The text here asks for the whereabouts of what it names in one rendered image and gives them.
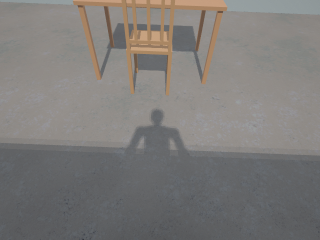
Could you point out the table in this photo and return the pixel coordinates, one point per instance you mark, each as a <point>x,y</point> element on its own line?
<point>203,5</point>

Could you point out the chair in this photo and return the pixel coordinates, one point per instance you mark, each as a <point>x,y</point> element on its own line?
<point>148,41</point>

